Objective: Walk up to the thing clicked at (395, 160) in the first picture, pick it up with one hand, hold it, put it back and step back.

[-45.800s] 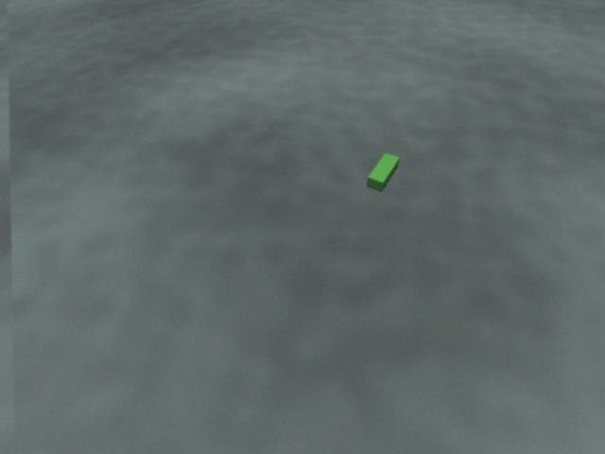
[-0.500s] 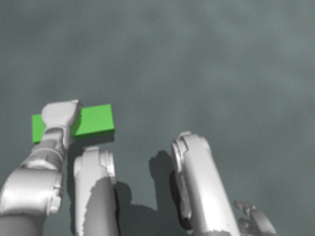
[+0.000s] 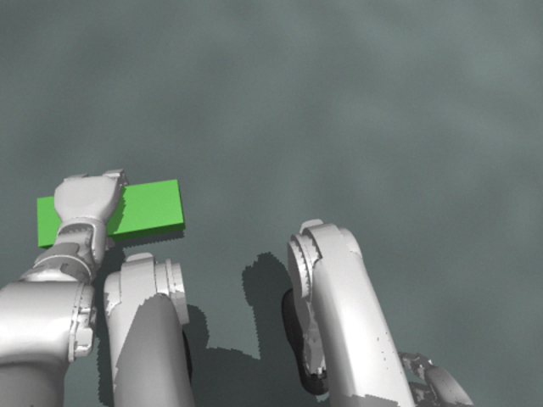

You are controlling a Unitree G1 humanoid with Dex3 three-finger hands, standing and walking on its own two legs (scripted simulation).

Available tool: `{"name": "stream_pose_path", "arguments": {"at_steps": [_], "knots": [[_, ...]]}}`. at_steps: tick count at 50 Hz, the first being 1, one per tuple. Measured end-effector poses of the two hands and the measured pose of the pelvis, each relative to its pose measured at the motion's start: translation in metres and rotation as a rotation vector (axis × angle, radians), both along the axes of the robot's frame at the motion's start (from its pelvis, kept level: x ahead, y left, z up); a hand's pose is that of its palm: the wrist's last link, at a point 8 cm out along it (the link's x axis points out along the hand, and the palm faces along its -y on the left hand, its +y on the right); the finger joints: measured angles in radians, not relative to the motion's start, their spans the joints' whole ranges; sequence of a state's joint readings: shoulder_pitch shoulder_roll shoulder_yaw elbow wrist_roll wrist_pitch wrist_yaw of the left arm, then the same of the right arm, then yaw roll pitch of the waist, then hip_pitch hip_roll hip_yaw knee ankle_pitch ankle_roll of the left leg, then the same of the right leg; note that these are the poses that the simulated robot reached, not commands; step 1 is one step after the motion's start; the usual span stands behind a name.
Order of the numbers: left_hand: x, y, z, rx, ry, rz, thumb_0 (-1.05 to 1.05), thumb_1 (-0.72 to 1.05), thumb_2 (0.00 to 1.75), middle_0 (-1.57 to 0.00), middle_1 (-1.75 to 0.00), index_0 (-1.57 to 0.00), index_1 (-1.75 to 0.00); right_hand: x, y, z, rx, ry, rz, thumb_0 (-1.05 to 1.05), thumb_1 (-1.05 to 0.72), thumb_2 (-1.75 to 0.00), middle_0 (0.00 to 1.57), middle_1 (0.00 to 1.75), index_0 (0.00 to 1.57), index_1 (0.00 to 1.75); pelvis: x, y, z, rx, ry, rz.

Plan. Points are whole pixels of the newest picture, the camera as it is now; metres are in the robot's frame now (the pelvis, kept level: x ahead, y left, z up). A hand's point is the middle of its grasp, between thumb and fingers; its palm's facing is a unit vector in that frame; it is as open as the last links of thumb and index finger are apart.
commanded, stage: rest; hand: left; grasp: from above
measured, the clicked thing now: (116, 214) +0.42 +0.20 -0.23
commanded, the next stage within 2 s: open in 1.12 s
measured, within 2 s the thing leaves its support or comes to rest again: rests again in 0.96 s
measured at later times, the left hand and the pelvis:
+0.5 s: hand (108, 217) +0.42 +0.21 -0.23, palm faces -0.45 -0.07 -0.89, open 11.1 cm; pelvis +0.00 +0.00 -0.02, yaw -2 degrees
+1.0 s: hand (109, 217) +0.42 +0.22 -0.25, palm faces -0.45 -0.06 -0.89, open 11.0 cm; pelvis +0.00 +0.01 -0.02, yaw -5 degrees
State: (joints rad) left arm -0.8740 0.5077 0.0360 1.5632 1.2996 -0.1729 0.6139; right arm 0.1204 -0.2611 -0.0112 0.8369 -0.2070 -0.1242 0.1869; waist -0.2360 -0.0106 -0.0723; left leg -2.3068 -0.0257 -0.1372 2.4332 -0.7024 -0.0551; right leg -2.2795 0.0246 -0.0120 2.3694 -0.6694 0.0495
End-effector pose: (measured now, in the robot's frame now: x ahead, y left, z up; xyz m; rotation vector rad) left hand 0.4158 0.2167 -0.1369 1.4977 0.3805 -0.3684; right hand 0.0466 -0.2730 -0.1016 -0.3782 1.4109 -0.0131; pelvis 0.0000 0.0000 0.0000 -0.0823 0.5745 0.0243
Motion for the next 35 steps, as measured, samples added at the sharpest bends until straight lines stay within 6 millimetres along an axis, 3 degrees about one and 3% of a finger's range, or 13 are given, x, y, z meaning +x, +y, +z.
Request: {"name": "stream_pose_path", "arguments": {"at_steps": [15,35], "knots": [[0.008,0.001,-0.026,-0.019,0.021,0.033,0.00,-0.16,0.75,-0.57,-0.66,-0.54,-0.67,-0.011,0.010,-0.013,0.077,0.057,0.071,0.00,-0.90,-0.90,0.21,0.29,0.20,0.30,0.004,0.000,-0.015,-0.015,-0.020,-0.012],[0.011,0.002,-0.047,-0.012,-0.011,0.012,0.00,-0.12,0.66,-0.59,-0.62,-0.56,-0.63,-0.029,0.015,-0.007,0.106,0.093,0.132,0.00,-0.90,-0.90,0.20,0.29,0.20,0.30,0.003,0.004,-0.027,-0.055,-0.055,-0.034]]}}
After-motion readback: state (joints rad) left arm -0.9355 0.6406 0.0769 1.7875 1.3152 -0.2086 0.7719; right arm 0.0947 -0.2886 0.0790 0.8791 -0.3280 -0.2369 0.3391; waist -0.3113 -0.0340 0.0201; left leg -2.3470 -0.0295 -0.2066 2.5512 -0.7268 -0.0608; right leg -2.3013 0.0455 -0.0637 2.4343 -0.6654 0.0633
